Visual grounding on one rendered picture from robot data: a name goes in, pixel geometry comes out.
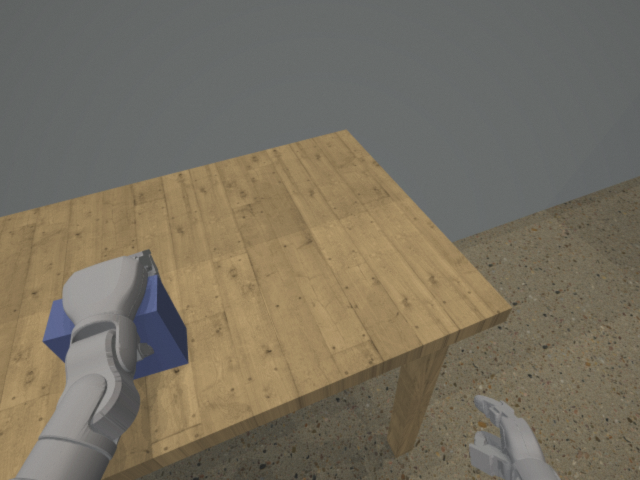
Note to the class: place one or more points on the robot right forearm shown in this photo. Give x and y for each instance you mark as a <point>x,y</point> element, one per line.
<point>532,469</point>

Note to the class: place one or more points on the table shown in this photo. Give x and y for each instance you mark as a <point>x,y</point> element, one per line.
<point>299,271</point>

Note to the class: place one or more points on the robot right hand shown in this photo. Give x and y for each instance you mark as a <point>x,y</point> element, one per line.
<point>494,455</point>

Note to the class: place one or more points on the robot left hand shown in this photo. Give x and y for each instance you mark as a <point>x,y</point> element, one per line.
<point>116,286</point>

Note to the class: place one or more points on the sponge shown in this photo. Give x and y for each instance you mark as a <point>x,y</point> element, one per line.
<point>158,324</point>

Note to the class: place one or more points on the robot left forearm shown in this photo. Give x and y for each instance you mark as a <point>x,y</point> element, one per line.
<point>99,403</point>

